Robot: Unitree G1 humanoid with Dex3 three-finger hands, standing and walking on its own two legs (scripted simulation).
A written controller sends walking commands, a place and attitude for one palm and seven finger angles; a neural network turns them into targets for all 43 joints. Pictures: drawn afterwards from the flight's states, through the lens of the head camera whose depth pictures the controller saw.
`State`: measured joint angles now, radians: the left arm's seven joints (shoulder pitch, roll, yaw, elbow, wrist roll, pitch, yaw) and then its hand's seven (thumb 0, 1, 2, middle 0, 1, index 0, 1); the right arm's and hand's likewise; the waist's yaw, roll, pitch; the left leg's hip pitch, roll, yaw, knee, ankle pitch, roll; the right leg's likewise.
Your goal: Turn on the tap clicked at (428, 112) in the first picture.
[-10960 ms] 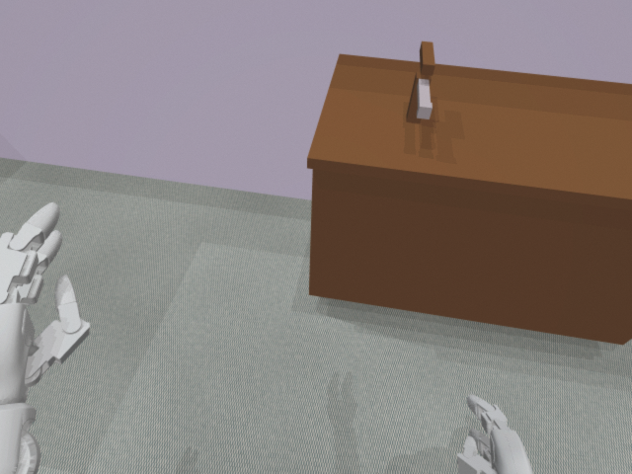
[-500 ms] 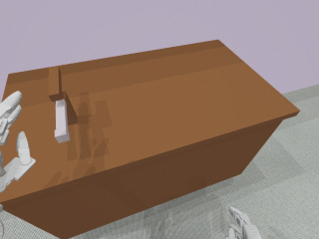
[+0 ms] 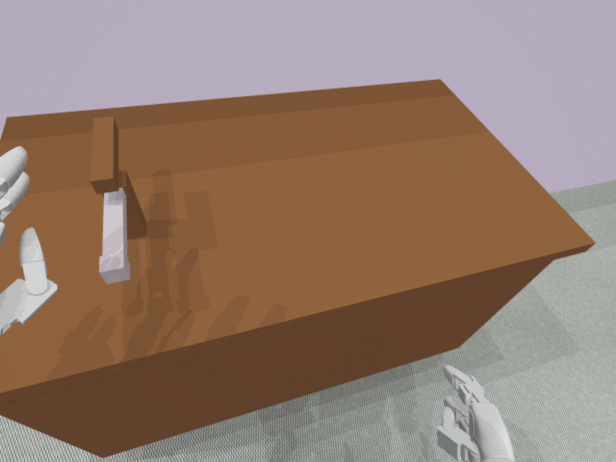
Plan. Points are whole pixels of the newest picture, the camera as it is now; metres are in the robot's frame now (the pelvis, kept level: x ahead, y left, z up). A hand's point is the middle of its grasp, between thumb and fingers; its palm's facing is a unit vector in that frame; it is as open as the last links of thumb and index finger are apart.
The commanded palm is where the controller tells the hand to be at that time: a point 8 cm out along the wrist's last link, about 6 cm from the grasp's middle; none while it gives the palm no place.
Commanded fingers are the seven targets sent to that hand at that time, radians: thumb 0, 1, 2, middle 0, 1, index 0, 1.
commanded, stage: look again from close up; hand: left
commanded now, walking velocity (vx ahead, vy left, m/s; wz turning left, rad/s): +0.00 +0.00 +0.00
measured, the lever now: (115, 268) +0.32 +0.28 +0.05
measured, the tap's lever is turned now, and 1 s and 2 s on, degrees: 0 0 0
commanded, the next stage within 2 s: come to a stop and stand still in 0.02 s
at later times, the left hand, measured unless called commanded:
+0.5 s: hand (39, 311) +0.20 +0.26 +0.17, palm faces +0.38 -0.85 -0.36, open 7.4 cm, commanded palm +0.15 +0.29 +0.17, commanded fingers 0.00 0.90 0.90 -0.20 -0.30 -0.20 -0.30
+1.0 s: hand out of the picture +0.22 +0.29 +0.19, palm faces +0.48 -0.77 -0.42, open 7.4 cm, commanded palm +0.13 +0.28 +0.17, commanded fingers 0.00 0.90 0.90 -0.20 -0.30 -0.20 -0.30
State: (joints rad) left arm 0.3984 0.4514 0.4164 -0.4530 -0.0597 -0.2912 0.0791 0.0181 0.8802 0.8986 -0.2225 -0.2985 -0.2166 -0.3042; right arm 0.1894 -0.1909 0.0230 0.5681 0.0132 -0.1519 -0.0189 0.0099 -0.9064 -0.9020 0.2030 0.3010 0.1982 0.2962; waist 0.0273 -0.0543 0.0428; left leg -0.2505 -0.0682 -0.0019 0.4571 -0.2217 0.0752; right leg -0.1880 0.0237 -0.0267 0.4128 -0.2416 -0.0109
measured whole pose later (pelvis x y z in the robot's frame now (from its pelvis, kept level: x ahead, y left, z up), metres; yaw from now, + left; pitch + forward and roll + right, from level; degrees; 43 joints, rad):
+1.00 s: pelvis -0.03 +0.00 +0.00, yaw +0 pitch +1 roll -2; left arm 0.20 0.48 0.47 -0.29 -0.03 -0.28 0.07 0.02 0.88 0.90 -0.22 -0.30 -0.21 -0.30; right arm 0.20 -0.21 0.03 0.58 0.01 -0.14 -0.01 0.01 -0.91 -0.90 0.20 0.30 0.20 0.30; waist 0.05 -0.02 0.05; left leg -0.28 -0.06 -0.01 0.45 -0.18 0.07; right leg -0.21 0.03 -0.03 0.38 -0.18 -0.01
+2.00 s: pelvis -0.01 +0.01 +0.00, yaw +0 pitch +0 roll -2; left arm 0.41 0.35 0.33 -0.40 -0.04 -0.22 0.09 0.02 0.89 0.90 -0.21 -0.30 -0.21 -0.30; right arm 0.21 -0.20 0.03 0.58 0.01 -0.10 -0.04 0.01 -0.91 -0.90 0.21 0.30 0.20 0.30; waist 0.03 -0.01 0.02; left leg -0.23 -0.07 0.00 0.41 -0.18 0.08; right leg -0.16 0.02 -0.03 0.35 -0.19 0.00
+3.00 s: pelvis -0.01 -0.02 +0.00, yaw -1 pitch +1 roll -1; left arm 0.23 0.45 0.46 -0.35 -0.06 -0.24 0.11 0.02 0.89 0.90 -0.22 -0.30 -0.21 -0.30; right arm 0.17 -0.22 0.00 0.56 0.02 -0.12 0.00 0.01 -0.91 -0.90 0.20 0.30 0.20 0.30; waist 0.05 -0.03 0.08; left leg -0.27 -0.03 0.02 0.47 -0.22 0.05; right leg -0.21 0.05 -0.02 0.43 -0.22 -0.03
